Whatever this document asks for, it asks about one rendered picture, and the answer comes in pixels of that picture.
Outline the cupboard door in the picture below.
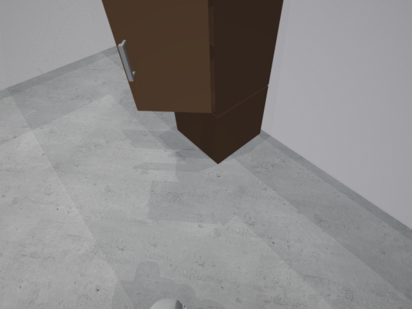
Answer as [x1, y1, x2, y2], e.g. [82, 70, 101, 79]
[102, 0, 212, 113]

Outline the handle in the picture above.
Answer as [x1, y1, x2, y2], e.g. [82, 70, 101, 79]
[118, 40, 136, 81]

